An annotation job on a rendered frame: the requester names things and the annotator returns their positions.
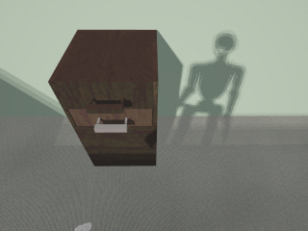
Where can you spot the drawer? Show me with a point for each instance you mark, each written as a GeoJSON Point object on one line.
{"type": "Point", "coordinates": [135, 117]}

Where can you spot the cabinet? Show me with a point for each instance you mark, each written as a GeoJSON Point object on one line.
{"type": "Point", "coordinates": [111, 67]}

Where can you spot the handle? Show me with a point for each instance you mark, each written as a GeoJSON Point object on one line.
{"type": "Point", "coordinates": [110, 128]}
{"type": "Point", "coordinates": [105, 109]}

